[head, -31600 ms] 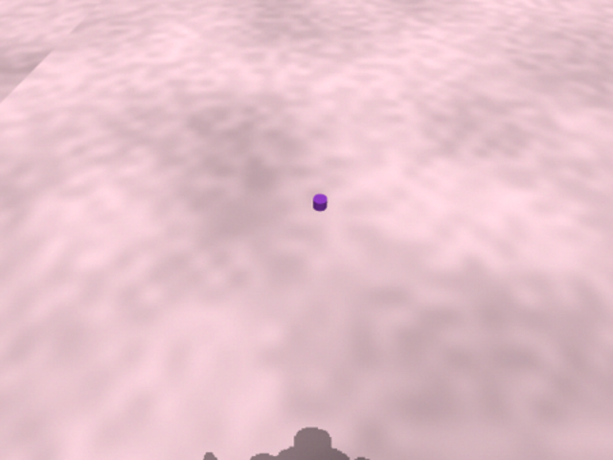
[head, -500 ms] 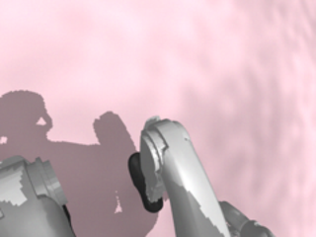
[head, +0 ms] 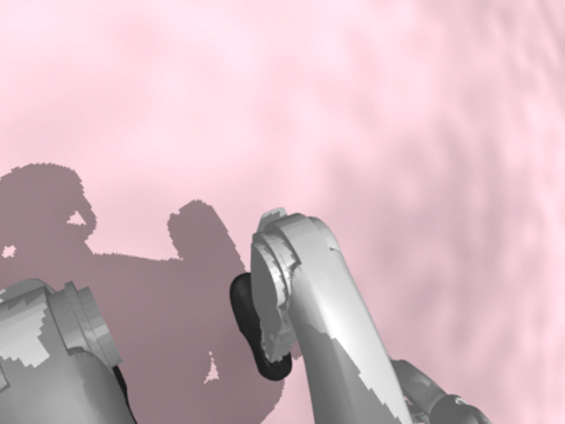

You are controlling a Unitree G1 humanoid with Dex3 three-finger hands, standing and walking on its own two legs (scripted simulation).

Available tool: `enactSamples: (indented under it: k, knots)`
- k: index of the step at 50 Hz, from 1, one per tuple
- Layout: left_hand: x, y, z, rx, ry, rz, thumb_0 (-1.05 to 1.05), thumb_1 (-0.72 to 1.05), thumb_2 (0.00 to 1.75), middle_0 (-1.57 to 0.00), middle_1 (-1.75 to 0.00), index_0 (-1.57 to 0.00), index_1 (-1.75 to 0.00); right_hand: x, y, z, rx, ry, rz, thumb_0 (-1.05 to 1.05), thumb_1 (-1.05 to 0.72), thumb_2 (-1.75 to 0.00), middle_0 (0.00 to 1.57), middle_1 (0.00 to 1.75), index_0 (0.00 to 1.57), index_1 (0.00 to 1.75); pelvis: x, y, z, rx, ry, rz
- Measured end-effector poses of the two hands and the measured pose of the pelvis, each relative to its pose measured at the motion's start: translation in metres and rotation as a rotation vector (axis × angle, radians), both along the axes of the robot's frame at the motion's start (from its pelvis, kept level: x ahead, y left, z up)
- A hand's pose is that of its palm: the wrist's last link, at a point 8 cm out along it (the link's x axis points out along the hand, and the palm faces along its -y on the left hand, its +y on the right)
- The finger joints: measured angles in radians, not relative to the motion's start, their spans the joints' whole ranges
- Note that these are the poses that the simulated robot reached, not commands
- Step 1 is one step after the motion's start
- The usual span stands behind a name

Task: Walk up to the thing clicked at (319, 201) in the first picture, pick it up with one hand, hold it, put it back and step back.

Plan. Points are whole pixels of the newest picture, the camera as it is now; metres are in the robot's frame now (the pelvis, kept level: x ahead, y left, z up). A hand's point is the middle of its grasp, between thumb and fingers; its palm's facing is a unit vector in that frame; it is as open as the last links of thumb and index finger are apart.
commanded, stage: settle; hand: left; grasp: from above
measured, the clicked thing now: out of the picture +0.44 +0.34 -0.28
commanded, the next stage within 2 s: lift in 0.98 s
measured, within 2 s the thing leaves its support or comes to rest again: leaves its support in 0.34 s
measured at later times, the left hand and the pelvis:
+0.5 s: hand out of the picture +0.42 +0.34 -0.22, palm faces -0.40 -0.17 -0.90, open 8.6 cm; pelvis +0.00 +0.00 +0.00, yaw +1 degrees
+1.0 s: hand out of the picture +0.42 +0.34 -0.14, palm faces -0.45 -0.14 -0.88, open 8.6 cm; pelvis +0.00 -0.01 +0.02, yaw +6 degrees
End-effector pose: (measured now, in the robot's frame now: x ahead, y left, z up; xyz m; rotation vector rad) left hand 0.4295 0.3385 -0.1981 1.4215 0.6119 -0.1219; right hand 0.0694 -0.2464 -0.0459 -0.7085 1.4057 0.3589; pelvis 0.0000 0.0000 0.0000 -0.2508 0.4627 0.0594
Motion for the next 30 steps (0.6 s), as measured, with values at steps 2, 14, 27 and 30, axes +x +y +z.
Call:
enactSamples:
  k: [2, 14, 27, 30]
  knots:
    - [0.001, 0.0, 0.0, 0.002, 0.0, -0.002, 0.05, 0.29, 0.27, -0.76, -0.57, -0.72, -0.53, 0.0, 0.0, -0.001, 0.002, 0.0, 0.003, 0.0, -0.9, -0.9, 0.2, 0.3, 0.2, 0.3, 0.0, 0.0, 0.0, 0.001, -0.002, 0.0]
    - [0.001, 0.0, 0.003, -0.019, 0.011, 0.019, 0.05, 0.27, 0.27, -0.85, -0.54, -0.75, -0.5, -0.003, 0.0, -0.003, 0.006, 0.008, -0.026, 0.0, -0.91, -0.9, 0.2, 0.3, 0.2, 0.3, 0.001, -0.001, 0.001, 0.003, 0.011, 0.001]
    - [-0.002, 0.011, 0.043, 0.008, -0.046, -0.003, 0.04, 0.23, 0.29, -0.89, -0.5, -0.8, -0.46, 0.012, -0.012, -0.01, 0.003, -0.048, -0.105, 0.0, -0.91, -0.9, 0.21, 0.3, 0.2, 0.3, 0.004, -0.002, 0.002, 0.023, 0.052, 0.017]
    - [-0.001, 0.012, 0.058, 0.02, -0.044, -0.004, 0.04, 0.23, 0.3, -0.89, -0.49, -0.8, -0.46, 0.019, -0.014, -0.012, 0.01, -0.076, -0.128, 0.0, -0.91, -0.9, 0.21, 0.3, 0.2, 0.3, 0.004, -0.003, 0.003, 0.03, 0.066, 0.024]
